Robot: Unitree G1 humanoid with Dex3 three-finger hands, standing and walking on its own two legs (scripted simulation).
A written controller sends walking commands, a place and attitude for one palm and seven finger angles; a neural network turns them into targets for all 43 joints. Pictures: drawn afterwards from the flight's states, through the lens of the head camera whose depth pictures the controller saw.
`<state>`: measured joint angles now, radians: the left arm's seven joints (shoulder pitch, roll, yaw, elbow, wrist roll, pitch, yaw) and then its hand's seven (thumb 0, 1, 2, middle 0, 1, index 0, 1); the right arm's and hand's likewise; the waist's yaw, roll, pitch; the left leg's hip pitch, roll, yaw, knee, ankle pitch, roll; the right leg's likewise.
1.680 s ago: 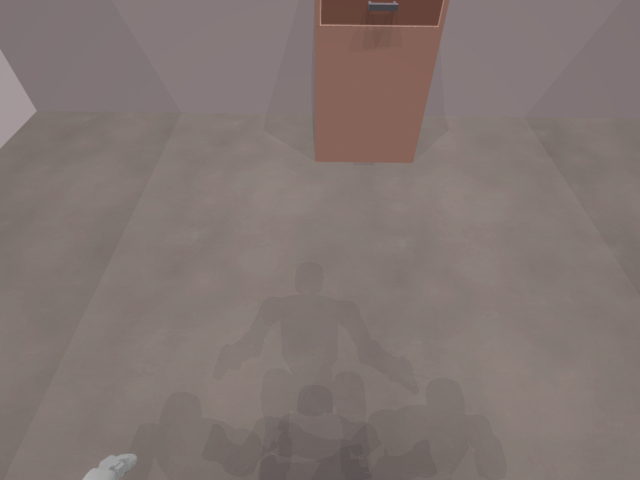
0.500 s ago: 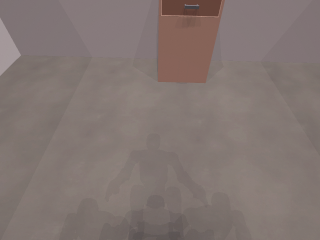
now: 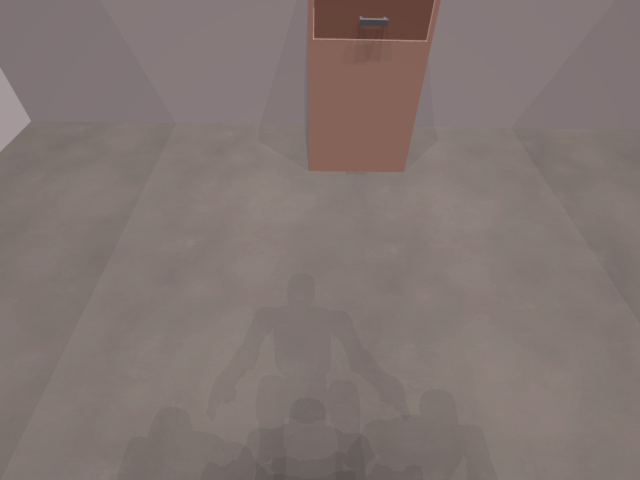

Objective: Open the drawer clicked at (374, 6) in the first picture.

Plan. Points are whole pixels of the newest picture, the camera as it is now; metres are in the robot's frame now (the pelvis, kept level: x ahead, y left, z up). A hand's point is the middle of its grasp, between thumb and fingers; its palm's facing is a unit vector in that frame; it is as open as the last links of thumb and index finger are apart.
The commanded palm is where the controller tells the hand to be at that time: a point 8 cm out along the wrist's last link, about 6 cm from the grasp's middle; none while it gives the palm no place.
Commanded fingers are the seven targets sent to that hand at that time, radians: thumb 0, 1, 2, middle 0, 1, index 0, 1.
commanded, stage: walk to a spot facing it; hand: left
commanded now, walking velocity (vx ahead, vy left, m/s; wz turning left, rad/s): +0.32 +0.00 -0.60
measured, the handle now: (373, 20) +1.72 -0.09 -0.02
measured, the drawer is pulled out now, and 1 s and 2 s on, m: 0.00 0.00 0.00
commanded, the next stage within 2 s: none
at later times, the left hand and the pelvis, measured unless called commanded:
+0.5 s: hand out of the picture +0.10 +0.14 -0.17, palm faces -0.14 -0.98 -0.16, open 7.4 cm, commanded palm none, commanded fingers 0.00 0.90 0.90 -0.20 -0.30 -0.20 -0.30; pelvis +0.13 -0.03 +0.00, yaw -12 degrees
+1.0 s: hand (256, 297) +0.48 +0.17 -0.17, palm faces -0.32 -0.93 -0.17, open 7.4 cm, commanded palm none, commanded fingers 0.00 0.90 0.90 -0.20 -0.30 -0.20 -0.30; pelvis +0.35 +0.01 +0.00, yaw -23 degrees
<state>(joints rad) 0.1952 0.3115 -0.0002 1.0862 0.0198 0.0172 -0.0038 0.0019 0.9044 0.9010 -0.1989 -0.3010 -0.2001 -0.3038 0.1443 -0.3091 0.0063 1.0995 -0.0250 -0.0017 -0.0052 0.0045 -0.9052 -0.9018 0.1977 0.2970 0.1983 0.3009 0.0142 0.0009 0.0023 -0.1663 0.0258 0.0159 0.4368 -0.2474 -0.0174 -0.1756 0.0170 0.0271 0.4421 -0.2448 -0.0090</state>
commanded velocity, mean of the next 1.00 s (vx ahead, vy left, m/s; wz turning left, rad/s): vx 0.36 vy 0.00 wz -0.35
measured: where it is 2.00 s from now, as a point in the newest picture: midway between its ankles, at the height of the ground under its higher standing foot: (389, 343)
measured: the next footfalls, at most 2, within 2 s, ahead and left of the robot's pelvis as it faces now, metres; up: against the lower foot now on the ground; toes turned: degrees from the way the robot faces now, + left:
left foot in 0.68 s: +0.40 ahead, +0.06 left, +0.00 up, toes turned -8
right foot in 1.34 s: +0.55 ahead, -0.23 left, +0.00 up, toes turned -38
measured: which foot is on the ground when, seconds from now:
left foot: down 0.00-0.22, up 0.24-0.66, down 0.68-1.00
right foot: down 0.00-0.70, up 0.72-1.00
